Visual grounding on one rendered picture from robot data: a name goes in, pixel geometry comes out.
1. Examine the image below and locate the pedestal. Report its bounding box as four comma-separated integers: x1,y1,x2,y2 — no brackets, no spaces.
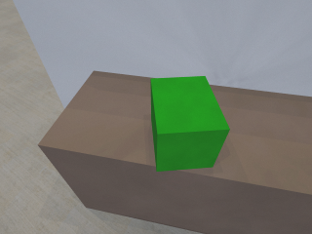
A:
38,70,312,234

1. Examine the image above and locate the carton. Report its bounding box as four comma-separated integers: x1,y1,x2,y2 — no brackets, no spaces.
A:
150,76,230,172

